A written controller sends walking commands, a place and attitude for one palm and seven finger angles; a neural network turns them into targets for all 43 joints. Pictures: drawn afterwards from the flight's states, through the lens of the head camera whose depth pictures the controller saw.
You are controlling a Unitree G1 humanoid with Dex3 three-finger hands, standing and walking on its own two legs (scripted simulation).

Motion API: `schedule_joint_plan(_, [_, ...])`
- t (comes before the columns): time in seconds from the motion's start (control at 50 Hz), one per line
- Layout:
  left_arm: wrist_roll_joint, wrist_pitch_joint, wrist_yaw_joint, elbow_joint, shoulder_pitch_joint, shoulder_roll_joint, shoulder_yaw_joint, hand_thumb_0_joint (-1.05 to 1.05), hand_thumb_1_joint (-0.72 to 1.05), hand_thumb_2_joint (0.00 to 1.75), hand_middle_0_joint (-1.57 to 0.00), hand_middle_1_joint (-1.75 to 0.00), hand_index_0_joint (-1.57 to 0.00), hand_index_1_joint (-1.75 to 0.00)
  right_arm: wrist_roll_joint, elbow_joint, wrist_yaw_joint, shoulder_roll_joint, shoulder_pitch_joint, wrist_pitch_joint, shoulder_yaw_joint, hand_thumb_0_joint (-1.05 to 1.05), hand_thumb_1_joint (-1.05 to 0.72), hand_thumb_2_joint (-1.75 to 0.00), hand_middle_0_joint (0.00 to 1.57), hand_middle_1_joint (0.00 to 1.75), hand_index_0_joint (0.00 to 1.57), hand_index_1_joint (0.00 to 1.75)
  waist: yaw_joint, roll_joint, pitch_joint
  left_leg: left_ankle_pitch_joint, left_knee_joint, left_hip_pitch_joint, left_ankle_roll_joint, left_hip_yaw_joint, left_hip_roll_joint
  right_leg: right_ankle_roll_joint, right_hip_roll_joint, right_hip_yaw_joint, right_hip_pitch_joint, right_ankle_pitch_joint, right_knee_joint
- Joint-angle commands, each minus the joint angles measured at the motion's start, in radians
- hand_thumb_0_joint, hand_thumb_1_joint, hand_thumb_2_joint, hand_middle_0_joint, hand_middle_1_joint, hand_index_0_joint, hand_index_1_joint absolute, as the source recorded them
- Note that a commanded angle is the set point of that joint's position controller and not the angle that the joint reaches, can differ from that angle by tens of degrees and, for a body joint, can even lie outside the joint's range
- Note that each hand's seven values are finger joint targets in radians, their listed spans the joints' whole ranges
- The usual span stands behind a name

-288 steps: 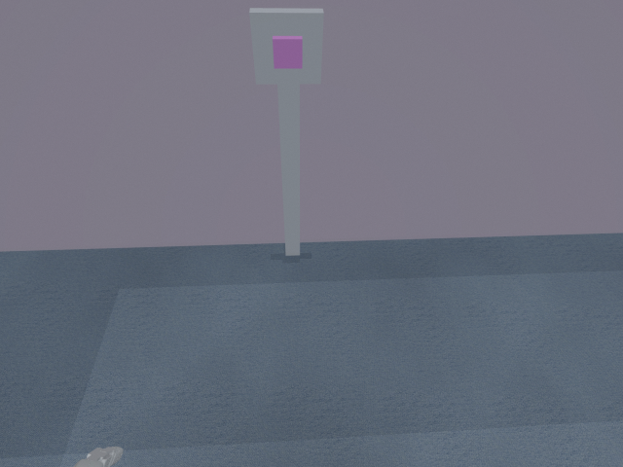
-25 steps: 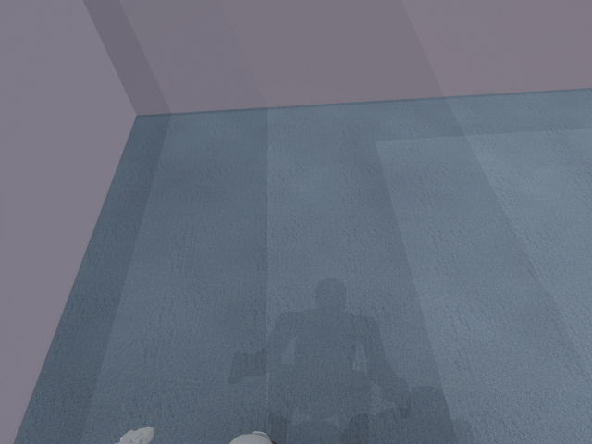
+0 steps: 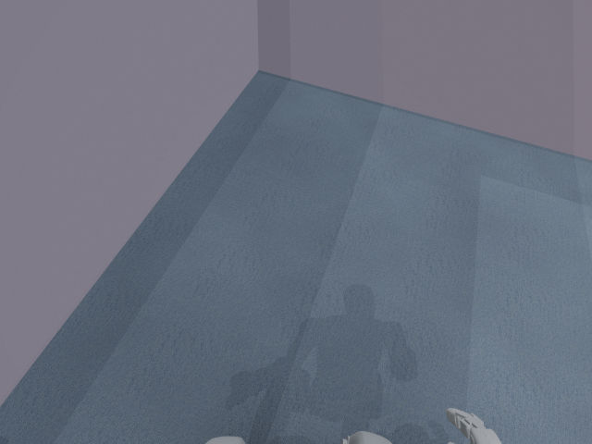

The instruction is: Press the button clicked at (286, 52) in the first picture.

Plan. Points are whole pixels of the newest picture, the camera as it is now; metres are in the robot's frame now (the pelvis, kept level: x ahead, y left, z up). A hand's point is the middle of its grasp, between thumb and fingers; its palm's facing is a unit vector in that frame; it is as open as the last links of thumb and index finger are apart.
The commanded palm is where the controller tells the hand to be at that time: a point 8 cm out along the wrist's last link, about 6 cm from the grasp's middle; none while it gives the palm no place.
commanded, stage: turn to face it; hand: left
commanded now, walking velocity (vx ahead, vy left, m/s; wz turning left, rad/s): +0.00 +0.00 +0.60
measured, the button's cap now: out of the picture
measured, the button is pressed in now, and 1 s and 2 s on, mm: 0 0 0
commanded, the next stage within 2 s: none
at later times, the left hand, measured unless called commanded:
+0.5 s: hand out of the picture +0.06 +0.17 -0.13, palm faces +0.28 -0.92 -0.29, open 7.4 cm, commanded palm none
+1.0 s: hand out of the picture -0.08 +0.23 -0.15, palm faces +0.60 -0.76 -0.26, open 7.4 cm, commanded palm none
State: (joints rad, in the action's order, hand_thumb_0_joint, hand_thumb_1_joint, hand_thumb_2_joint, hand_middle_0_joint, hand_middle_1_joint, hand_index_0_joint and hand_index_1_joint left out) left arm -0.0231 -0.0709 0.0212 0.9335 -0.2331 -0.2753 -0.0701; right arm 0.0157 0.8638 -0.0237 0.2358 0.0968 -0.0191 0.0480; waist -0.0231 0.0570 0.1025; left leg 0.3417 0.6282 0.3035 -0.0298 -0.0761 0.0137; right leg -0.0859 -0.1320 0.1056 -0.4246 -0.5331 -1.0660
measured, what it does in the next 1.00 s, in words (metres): steps on the spot, turning left: right foot, then left foot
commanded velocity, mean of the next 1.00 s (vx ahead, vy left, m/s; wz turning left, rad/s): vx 0.00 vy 0.00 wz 0.60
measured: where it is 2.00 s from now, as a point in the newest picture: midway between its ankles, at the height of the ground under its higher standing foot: outside the picture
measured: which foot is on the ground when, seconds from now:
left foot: down 0.00-0.32, up 0.34-0.72, down 0.74-1.00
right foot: up 0.00-0.30, down 0.32-0.74, up 0.76-1.00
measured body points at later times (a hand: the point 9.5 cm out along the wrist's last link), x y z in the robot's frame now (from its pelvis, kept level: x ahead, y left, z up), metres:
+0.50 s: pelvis +0.01 -0.05 +0.01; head +0.05 -0.07 +0.46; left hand +0.04 +0.22 -0.11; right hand +0.14 -0.29 -0.15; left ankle -0.06 +0.08 -0.63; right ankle +0.03 -0.15 -0.73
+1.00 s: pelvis -0.01 +0.00 +0.01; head +0.01 +0.05 +0.46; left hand -0.11 +0.27 -0.13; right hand +0.22 -0.15 -0.11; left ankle -0.05 +0.07 -0.73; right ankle +0.07 -0.15 -0.64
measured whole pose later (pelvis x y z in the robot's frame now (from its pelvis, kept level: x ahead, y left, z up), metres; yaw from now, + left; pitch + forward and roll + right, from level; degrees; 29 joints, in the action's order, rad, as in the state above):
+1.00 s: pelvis -0.01 +0.00 +0.01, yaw +36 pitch +1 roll -2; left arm -0.02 -0.06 0.01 0.90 -0.18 -0.28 -0.07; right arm 0.02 0.89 -0.01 0.22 0.17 -0.02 0.04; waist 0.00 0.03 0.08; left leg 0.24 0.49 0.26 -0.06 0.01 -0.03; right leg -0.11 -0.10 0.02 -0.50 -0.38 -1.10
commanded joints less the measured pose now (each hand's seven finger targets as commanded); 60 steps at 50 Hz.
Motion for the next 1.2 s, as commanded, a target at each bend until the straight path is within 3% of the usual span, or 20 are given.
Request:
schedule_joint_plan(0.0, [0.008,0.041,-0.012,-0.112,0.046,-0.066,-0.024,0.00,0.90,0.90,-0.20,-0.30,-0.20,-0.30,0.004,-0.044,0.032,0.204,0.053,0.012,0.054,0.00,-0.90,-0.90,0.20,0.30,0.20,0.30,0.039,-0.220,-0.148,-0.654,-0.239,-0.185,-0.123,0.243,0.235,-0.015,0.004,-0.085,-0.138,0.102,-0.095])
schedule_joint_plan(0.14, [0.011,0.042,-0.011,-0.147,0.097,-0.046,-0.017,0.00,0.90,0.90,-0.20,-0.30,-0.20,-0.30,0.009,-0.034,0.026,0.211,0.093,0.004,0.068,0.00,-0.90,-0.90,0.20,0.30,0.20,0.30,0.061,-0.194,-0.161,-0.521,-0.245,-0.171,-0.142,0.337,0.208,-0.014,0.062,-0.086,-0.061,0.093,0.147])
schedule_joint_plan(0.24, [0.020,0.061,-0.004,-0.143,0.010,-0.052,-0.015,0.00,0.90,0.90,-0.20,-0.30,-0.20,-0.30,0.007,-0.045,0.023,0.210,0.047,-0.006,0.077,0.00,-0.90,-0.90,0.20,0.30,0.20,0.30,0.011,-0.216,-0.182,-0.533,-0.150,-0.050,-0.103,0.394,0.160,0.004,0.115,-0.061,0.188,0.222,0.484])
schedule_joint_plan(0.26, [0.017,0.070,0.000,-0.134,-0.032,-0.074,-0.021,0.00,0.90,0.90,-0.20,-0.30,-0.20,-0.30,0.001,-0.052,0.021,0.189,0.040,-0.006,0.076,0.00,-0.90,-0.90,0.20,0.30,0.20,0.30,-0.014,-0.157,-0.188,-0.425,-0.089,0.036,-0.061,0.372,0.119,0.009,0.087,-0.074,0.311,0.326,0.630])
schedule_joint_plan(0.28, [0.003,0.082,0.009,-0.131,-0.068,-0.152,-0.036,0.00,0.90,0.90,-0.20,-0.30,-0.20,-0.30,-0.008,-0.063,0.014,0.129,0.067,-0.004,0.067,0.00,-0.90,-0.90,0.20,0.30,0.20,0.30,-0.026,0.053,-0.217,-0.162,0.075,0.200,0.011,0.271,0.015,0.065,-0.111,-0.258,0.465,0.361,0.750])
schedule_joint_plan(0.3, [-0.005,0.080,0.012,-0.142,-0.060,-0.228,-0.047,0.00,0.90,0.90,-0.20,-0.30,-0.20,-0.30,-0.005,-0.090,0.013,0.086,0.073,-0.004,0.059,0.00,-0.90,-0.90,0.20,0.30,0.20,0.30,-0.026,0.266,-0.201,0.256,0.312,0.327,0.073,0.116,-0.095,0.190,-0.362,-0.474,0.454,0.480,0.780])
schedule_joint_plan(0.32, [0.004,0.081,0.018,-0.143,-0.046,-0.199,-0.047,0.00,0.90,0.90,-0.20,-0.30,-0.20,-0.30,0.007,-0.075,0.016,0.137,0.065,-0.018,0.071,0.00,-0.90,-0.90,0.20,0.30,0.20,0.30,-0.027,0.249,-0.190,0.258,0.479,0.291,0.065,0.176,-0.034,0.229,-0.377,-0.454,0.343,0.469,0.790])
schedule_joint_plan(0.38, [0.002,0.079,0.014,-0.169,0.096,-0.104,-0.013,0.00,0.90,0.90,-0.20,-0.30,-0.20,-0.30,0.010,-0.021,-0.005,0.110,0.079,-0.034,0.068,0.00,-0.90,-0.90,0.20,0.30,0.20,0.30,0.043,0.095,-0.068,0.066,0.642,0.290,0.088,0.127,0.012,0.192,-0.213,-0.194,0.225,0.464,0.748])
schedule_joint_plan(0.42, [-0.001,0.083,0.015,-0.164,0.088,-0.094,-0.009,0.00,0.90,0.90,-0.20,-0.30,-0.20,-0.30,0.006,-0.009,-0.011,0.097,0.094,-0.038,0.063,0.00,-0.90,-0.90,0.20,0.30,0.20,0.30,0.045,0.123,-0.075,0.033,0.603,0.274,0.102,0.095,0.018,0.177,-0.190,-0.108,0.249,0.530,0.740])
schedule_joint_plan(0.58, [-0.008,0.072,0.011,-0.106,-0.024,-0.153,-0.024,0.00,0.90,0.90,-0.20,-0.30,-0.20,-0.30,-0.001,-0.032,-0.014,0.078,-0.019,-0.036,0.039,0.00,-0.90,-0.90,0.20,0.30,0.20,0.30,-0.017,0.138,-0.100,0.094,0.267,0.176,0.104,-0.009,0.028,0.202,-0.242,-0.015,0.330,0.662,0.691])
schedule_joint_plan(0.64, [-0.009,0.065,0.008,-0.094,-0.030,-0.168,-0.035,0.00,0.90,0.90,-0.20,-0.30,-0.20,-0.30,-0.005,-0.040,-0.010,0.076,-0.004,-0.022,0.032,0.00,-0.90,-0.90,0.20,0.30,0.20,0.30,-0.019,0.169,-0.139,0.092,0.105,0.103,0.084,-0.043,0.019,0.192,-0.257,0.014,0.361,0.735,0.618])
schedule_joint_plan(0.68, [-0.001,0.059,0.003,-0.088,-0.024,-0.168,-0.039,0.00,0.90,0.90,-0.20,-0.30,-0.20,-0.30,-0.001,-0.032,-0.006,0.098,0.056,-0.012,0.037,0.00,-0.90,-0.90,0.20,0.30,0.20,0.30,0.017,0.119,-0.173,-0.054,-0.090,-0.027,0.068,-0.059,0.006,0.137,-0.231,0.072,0.328,0.713,0.507])
schedule_joint_plan(0.7, [0.009,0.055,-0.001,-0.095,-0.020,-0.153,-0.039,0.00,0.90,0.90,-0.20,-0.30,-0.20,-0.30,0.002,-0.018,-0.006,0.152,0.128,-0.002,0.050,0.00,-0.90,-0.90,0.20,0.30,0.20,0.30,0.064,0.006,-0.213,-0.222,-0.208,-0.205,0.043,0.003,0.047,0.090,-0.207,0.098,0.202,0.613,0.348])
schedule_joint_plan(0.72, [0.015,0.051,-0.010,-0.133,-0.010,-0.085,-0.027,0.00,0.90,0.90,-0.20,-0.30,-0.20,-0.30,0.007,-0.018,-0.002,0.274,0.191,0.006,0.080,0.00,-0.90,-0.90,0.20,0.30,0.20,0.30,0.097,-0.322,-0.242,-0.595,-0.240,-0.393,-0.071,0.365,0.308,0.003,-0.058,0.122,-0.100,0.103,0.101])
schedule_joint_plan(0.74, [0.006,0.045,-0.006,-0.176,0.053,-0.061,-0.008,0.00,0.90,0.90,-0.20,-0.30,-0.20,-0.30,-0.002,0.006,0.009,0.317,0.260,0.002,0.087,0.00,-0.90,-0.90,0.20,0.30,0.20,0.30,0.123,-0.345,-0.247,-0.854,-0.239,-0.387,-0.176,0.457,0.428,-0.011,-0.012,0.016,-0.201,-0.163,-0.039])
schedule_joint_plan(0.78, [0.010,0.038,0.003,-0.154,0.110,-0.067,-0.019,0.00,0.90,0.90,-0.20,-0.30,-0.20,-0.30,0.001,0.010,0.034,0.261,0.217,0.007,0.073,0.00,-0.90,-0.90,0.20,0.30,0.20,0.30,0.112,-0.311,-0.207,-0.756,-0.225,-0.300,-0.167,0.393,0.344,-0.003,-0.012,-0.087,-0.216,-0.043,-0.145])
schedule_joint_plan(0.82, [0.008,0.040,-0.011,-0.119,0.073,-0.073,-0.025,0.00,0.90,0.90,-0.20,-0.30,-0.20,-0.30,0.003,-0.026,0.035,0.202,0.103,0.012,0.052,0.00,-0.90,-0.90,0.20,0.30,0.20,0.30,0.053,-0.220,-0.154,-0.655,-0.245,-0.210,-0.123,0.294,0.249,-0.009,-0.009,-0.088,-0.173,0.094,-0.150])
schedule_joint_plan(0.86, [0.007,0.036,-0.014,-0.100,0.037,-0.076,-0.025,0.00,0.90,0.90,-0.20,-0.30,-0.20,-0.30,0.002,-0.035,0.034,0.194,0.081,0.017,0.048,0.00,-0.90,-0.90,0.20,0.30,0.20,0.30,0.036,-0.189,-0.159,-0.606,-0.269,-0.186,-0.109,0.266,0.212,-0.016,0.003,-0.092,-0.135,0.150,-0.124])
schedule_joint_plan(1.08, [0.013,0.045,-0.001,-0.160,0.147,-0.054,-0.015,0.00,0.90,0.90,-0.20,-0.30,-0.20,-0.30,0.008,-0.012,0.032,0.198,0.156,0.006,0.070,0.00,-0.90,-0.90,0.20,0.30,0.20,0.30,0.075,-0.195,-0.165,-0.558,-0.249,-0.222,-0.158,0.447,0.199,-0.017,0.068,-0.120,-0.092,0.090,0.146])
schedule_joint_plan(1.18, [0.023,0.055,0.005,-0.158,0.078,-0.051,-0.010,0.00,0.90,0.90,-0.20,-0.30,-0.20,-0.30,0.009,-0.028,0.029,0.198,0.109,-0.005,0.077,0.00,-0.90,-0.90,0.20,0.30,0.20,0.30,0.038,-0.212,-0.180,-0.568,-0.194,-0.093,-0.128,0.499,0.149,0.009,0.125,-0.101,0.130,0.153,0.415])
